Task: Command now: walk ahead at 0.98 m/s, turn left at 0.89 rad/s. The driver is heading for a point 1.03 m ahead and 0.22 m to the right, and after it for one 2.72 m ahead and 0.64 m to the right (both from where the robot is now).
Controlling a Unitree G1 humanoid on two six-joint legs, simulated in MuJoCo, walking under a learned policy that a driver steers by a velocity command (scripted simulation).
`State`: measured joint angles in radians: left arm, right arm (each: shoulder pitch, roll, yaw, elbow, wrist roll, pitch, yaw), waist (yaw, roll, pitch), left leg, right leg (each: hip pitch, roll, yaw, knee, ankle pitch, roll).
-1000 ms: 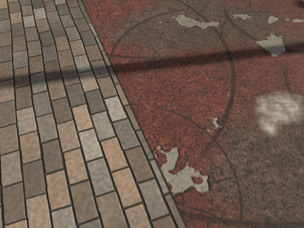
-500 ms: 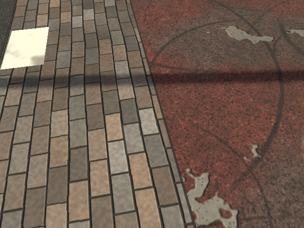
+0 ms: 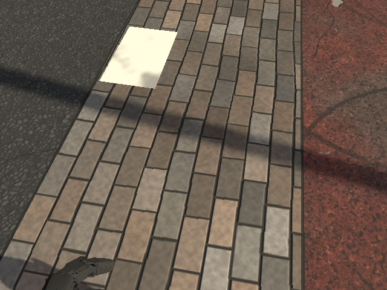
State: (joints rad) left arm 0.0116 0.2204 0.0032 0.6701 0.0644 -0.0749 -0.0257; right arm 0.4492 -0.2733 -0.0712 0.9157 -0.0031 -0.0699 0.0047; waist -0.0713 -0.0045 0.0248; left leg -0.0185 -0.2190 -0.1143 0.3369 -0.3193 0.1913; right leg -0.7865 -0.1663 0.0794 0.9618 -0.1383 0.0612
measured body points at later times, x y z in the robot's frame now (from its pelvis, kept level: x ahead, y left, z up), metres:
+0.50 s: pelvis +0.47 -0.02 +0.00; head +0.50 -0.01 +0.45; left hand +0.32 +0.22 -0.12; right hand +0.77 -0.17 -0.04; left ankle +0.64 +0.14 -0.69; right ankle +0.34 -0.14 -0.73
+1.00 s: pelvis +0.93 -0.01 -0.02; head +0.96 -0.02 +0.42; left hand +1.25 +0.14 -0.08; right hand +0.79 -0.25 -0.15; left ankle +0.71 +0.15 -0.72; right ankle +1.09 -0.10 -0.71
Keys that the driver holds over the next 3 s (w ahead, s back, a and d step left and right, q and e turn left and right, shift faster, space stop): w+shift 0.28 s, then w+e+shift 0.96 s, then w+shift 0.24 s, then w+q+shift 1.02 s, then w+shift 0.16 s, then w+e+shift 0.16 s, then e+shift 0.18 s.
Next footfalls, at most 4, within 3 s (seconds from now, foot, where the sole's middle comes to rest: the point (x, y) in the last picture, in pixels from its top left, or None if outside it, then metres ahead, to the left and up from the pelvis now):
0.16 right None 0.38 -0.14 -0.77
0.58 left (150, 219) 0.74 0.14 -0.77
1.04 right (205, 138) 1.13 -0.10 -0.77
1.46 left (209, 73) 1.57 -0.16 -0.77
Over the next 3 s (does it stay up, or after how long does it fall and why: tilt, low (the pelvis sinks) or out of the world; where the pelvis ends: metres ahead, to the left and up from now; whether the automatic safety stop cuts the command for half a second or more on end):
stays up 2.62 -0.57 0.01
